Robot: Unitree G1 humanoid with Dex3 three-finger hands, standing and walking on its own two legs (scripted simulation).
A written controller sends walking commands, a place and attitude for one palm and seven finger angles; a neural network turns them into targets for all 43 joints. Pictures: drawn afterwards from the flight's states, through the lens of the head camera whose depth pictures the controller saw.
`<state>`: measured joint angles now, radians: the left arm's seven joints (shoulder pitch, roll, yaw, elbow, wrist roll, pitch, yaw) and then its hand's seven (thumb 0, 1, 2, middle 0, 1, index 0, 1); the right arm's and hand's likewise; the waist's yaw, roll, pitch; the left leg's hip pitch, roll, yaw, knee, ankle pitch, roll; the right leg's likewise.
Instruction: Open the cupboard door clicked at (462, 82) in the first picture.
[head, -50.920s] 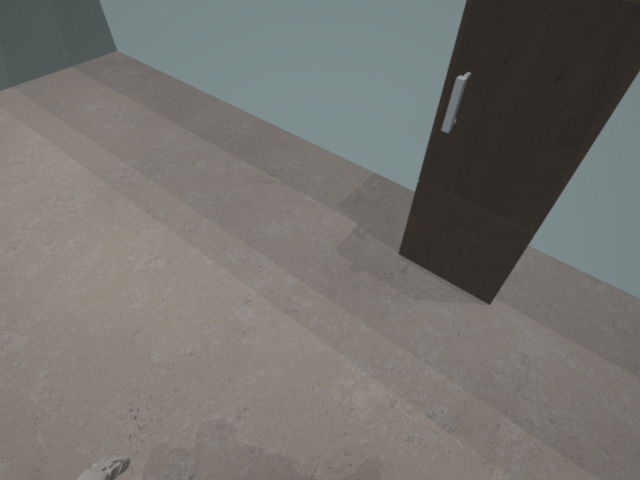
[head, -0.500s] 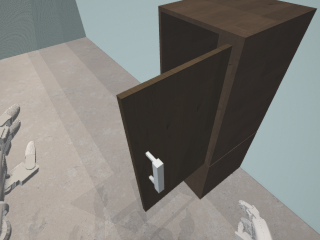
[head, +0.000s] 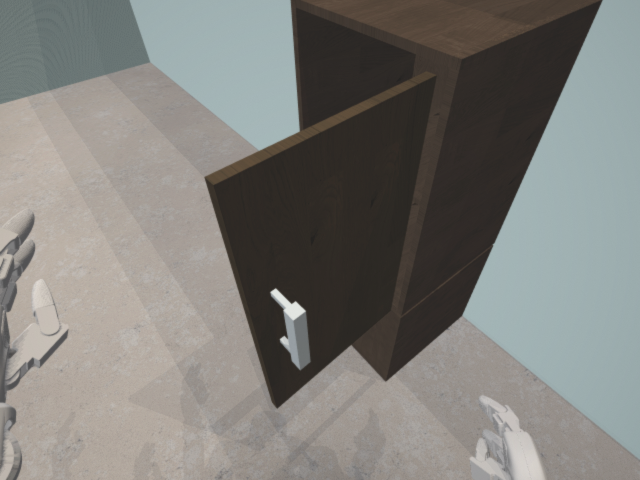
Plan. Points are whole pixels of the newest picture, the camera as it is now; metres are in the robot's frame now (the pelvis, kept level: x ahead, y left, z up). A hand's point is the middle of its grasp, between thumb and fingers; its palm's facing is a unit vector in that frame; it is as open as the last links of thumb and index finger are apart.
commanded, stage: step back with the hand held close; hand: left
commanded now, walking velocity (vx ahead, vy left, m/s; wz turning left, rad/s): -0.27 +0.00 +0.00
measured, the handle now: (289, 329) +0.34 +0.09 -0.05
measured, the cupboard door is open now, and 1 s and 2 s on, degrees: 93 93 93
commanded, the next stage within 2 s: stop stepping back and stand still in 0.94 s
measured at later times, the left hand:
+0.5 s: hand out of the picture +0.12 +0.29 +0.16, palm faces +0.53 -0.72 -0.45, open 7.4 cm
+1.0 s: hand out of the picture +0.01 +0.30 +0.16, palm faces +0.48 -0.76 -0.45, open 7.4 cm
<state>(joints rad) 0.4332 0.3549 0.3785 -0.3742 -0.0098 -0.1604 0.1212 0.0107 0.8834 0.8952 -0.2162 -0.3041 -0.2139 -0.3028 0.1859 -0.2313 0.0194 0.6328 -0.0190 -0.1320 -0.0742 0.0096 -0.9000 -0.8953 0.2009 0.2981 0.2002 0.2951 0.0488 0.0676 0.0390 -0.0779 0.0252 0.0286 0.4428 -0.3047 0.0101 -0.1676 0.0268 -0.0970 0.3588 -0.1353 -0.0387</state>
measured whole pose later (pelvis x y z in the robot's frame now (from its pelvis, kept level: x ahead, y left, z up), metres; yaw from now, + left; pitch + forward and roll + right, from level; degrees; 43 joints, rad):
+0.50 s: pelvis -0.07 +0.02 -0.02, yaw +1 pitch +0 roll +0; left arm 0.53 0.37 0.45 -0.49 0.02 -0.20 0.20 0.01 0.88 0.90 -0.22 -0.30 -0.22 -0.30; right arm 0.27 -0.19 0.00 0.59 -0.05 -0.09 -0.09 0.01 -0.90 -0.90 0.20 0.30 0.20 0.30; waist 0.00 -0.02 -0.04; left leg -0.35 -0.03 0.04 0.62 -0.28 0.05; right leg -0.28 0.02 0.01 0.61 -0.36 -0.02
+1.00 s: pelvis -0.19 +0.03 -0.01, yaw -1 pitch +2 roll -3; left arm 0.53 0.41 0.45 -0.50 -0.03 -0.20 0.17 0.01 0.89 0.90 -0.21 -0.30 -0.21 -0.30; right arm 0.21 -0.18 0.00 0.62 -0.01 -0.14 -0.06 0.01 -0.90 -0.90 0.20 0.30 0.20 0.30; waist 0.04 0.00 -0.01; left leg -0.45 0.04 0.06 0.37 0.04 0.04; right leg -0.18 0.06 -0.04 0.66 -0.50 -0.02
